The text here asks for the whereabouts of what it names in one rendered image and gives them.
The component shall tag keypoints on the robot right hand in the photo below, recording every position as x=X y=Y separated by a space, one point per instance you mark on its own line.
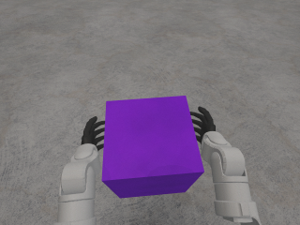
x=206 y=124

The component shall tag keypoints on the right robot forearm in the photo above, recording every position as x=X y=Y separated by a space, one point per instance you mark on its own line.
x=233 y=199

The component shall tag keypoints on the left robot forearm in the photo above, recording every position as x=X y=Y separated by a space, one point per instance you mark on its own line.
x=77 y=189

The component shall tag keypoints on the robot left hand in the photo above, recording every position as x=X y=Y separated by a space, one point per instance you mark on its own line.
x=89 y=133

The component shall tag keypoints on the carton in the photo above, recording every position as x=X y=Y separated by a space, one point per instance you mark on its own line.
x=150 y=147

